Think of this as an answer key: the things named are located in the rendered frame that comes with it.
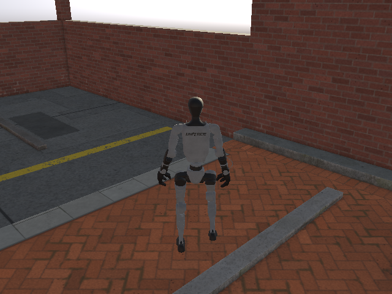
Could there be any right robot forearm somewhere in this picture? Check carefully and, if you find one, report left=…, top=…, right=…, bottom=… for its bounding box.
left=218, top=148, right=230, bottom=175

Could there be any left robot forearm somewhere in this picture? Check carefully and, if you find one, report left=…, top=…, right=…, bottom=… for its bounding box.
left=159, top=149, right=173, bottom=174

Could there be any right robot hand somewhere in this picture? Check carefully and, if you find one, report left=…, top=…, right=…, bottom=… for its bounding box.
left=216, top=173, right=230, bottom=187

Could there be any robot right upper arm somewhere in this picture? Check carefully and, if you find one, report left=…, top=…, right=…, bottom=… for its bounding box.
left=209, top=123, right=224, bottom=157

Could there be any robot left upper arm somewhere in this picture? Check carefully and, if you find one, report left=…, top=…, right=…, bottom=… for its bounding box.
left=167, top=124, right=183, bottom=158

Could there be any robot torso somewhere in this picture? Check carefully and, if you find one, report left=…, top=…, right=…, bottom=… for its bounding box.
left=182, top=121, right=210, bottom=184

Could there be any robot right shin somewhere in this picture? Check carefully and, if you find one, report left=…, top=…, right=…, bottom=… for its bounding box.
left=208, top=191, right=216, bottom=233

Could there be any left robot hand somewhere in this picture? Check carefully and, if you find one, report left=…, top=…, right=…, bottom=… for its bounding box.
left=157, top=171, right=171, bottom=186

